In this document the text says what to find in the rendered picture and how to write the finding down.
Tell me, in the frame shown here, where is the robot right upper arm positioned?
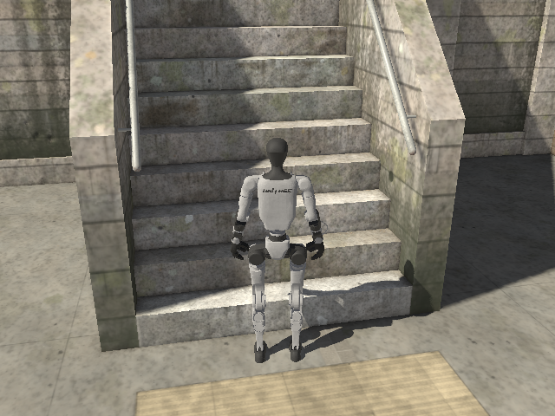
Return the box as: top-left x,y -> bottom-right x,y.
296,175 -> 318,222

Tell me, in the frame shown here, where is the robot left upper arm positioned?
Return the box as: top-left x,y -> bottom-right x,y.
237,175 -> 259,222

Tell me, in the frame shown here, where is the right robot forearm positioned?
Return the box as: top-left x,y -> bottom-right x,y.
309,209 -> 323,244

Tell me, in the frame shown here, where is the left robot forearm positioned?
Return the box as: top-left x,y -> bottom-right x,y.
232,210 -> 246,244

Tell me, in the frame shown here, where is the robot torso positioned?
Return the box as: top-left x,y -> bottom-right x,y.
257,172 -> 297,260

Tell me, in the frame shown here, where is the left robot hand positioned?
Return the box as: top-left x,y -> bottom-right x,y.
230,241 -> 250,260

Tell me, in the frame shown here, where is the right robot hand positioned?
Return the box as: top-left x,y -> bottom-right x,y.
305,241 -> 324,260

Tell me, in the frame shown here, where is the left robot foot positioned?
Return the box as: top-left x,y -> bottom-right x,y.
254,341 -> 266,363

